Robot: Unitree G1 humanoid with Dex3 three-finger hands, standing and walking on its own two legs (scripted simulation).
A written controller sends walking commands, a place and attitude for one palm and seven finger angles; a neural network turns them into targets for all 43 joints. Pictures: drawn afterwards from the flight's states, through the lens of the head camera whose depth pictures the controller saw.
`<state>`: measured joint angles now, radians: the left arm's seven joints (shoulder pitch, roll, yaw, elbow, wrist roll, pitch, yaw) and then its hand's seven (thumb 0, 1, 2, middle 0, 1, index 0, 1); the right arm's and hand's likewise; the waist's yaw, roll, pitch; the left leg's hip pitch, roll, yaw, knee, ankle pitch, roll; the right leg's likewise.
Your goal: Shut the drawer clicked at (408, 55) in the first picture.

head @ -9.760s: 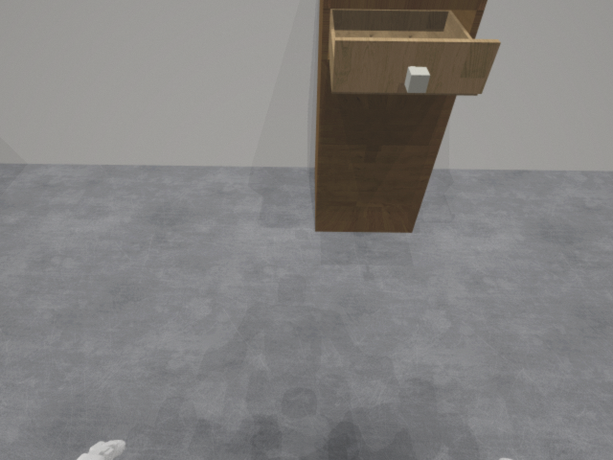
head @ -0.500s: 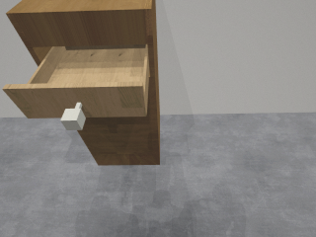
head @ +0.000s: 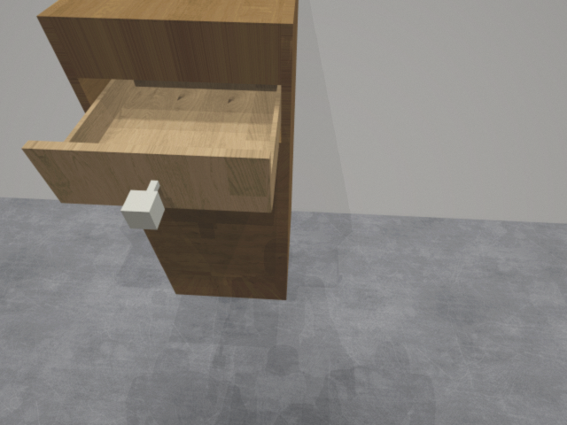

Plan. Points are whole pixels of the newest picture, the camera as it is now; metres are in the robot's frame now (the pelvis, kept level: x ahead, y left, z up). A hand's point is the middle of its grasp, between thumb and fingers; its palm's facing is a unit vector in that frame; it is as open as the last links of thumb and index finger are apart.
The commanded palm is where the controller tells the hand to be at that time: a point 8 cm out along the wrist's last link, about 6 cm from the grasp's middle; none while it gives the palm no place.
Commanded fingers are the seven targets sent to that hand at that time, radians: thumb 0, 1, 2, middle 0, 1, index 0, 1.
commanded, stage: look again from close up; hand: left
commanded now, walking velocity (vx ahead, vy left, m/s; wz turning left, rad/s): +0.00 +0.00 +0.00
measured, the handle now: (148, 200) +0.42 +0.25 +0.07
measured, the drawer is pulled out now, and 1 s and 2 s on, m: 0.21 0.21 0.21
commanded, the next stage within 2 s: shuffle to correct the standing spot in 0.48 s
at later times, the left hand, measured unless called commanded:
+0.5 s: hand out of the picture +0.00 +0.25 -0.17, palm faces +0.00 -0.97 -0.22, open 7.4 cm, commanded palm none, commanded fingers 0.00 0.90 0.90 -0.20 -0.30 -0.20 -0.30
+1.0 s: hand out of the picture -0.07 +0.20 -0.18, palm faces +0.08 -0.99 -0.15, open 7.4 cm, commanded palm none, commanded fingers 0.00 0.90 0.90 -0.20 -0.30 -0.20 -0.30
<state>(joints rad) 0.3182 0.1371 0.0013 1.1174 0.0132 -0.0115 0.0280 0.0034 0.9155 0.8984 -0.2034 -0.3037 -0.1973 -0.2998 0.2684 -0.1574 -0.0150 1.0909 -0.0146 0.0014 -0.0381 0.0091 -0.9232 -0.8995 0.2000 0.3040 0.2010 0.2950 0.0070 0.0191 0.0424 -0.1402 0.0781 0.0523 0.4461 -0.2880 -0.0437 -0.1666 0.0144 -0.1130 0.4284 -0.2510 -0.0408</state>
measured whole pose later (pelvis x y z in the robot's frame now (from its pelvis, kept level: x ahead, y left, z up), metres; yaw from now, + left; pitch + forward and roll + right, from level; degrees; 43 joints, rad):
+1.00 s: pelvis +0.00 +0.05 -0.01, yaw -1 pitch +0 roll -2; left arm 0.45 0.10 0.03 1.10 0.02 -0.01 0.02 0.00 0.91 0.90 -0.20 -0.30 -0.20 -0.30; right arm 0.34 -0.17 -0.02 1.11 -0.01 0.01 -0.01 0.01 -0.91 -0.90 0.20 0.30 0.20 0.29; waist 0.02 0.03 0.02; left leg -0.27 0.04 0.09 0.71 -0.44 0.04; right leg -0.22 -0.02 -0.07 0.53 -0.30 0.01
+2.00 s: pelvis +0.05 +0.08 +0.00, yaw -3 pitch +0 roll -1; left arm 0.30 0.20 0.07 1.03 0.02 0.08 0.00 0.01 0.91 0.90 -0.20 -0.30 -0.19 -0.30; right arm 0.26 -0.16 -0.03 1.01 -0.03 0.00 -0.04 0.00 -0.92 -0.90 0.20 0.30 0.20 0.30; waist -0.02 0.00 0.03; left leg -0.26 0.04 0.11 0.42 -0.16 0.04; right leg -0.30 -0.04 -0.02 0.79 -0.42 0.04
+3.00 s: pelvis +0.05 +0.09 -0.01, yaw -3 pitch -1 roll -1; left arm 0.30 0.19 0.01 1.04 0.02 -0.01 0.04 0.00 0.91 0.90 -0.20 -0.30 -0.19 -0.30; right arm 0.28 -0.17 0.00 1.06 -0.02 -0.02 -0.02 0.02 -0.94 -0.90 0.20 0.30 0.20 0.30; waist 0.00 0.00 0.01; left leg -0.30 -0.01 0.05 0.55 -0.24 0.04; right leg -0.17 -0.07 -0.04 0.51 -0.33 0.04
